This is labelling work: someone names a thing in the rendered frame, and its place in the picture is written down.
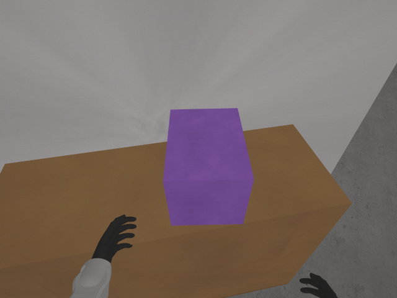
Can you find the left robot forearm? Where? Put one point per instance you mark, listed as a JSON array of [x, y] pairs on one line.
[[93, 279]]

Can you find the carton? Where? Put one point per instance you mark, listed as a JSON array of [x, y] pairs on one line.
[[207, 173]]

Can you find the robot left hand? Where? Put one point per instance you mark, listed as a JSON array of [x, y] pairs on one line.
[[107, 246]]

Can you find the pedestal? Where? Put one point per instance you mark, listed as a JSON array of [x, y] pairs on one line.
[[54, 211]]

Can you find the robot right hand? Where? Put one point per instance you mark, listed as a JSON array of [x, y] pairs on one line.
[[323, 291]]

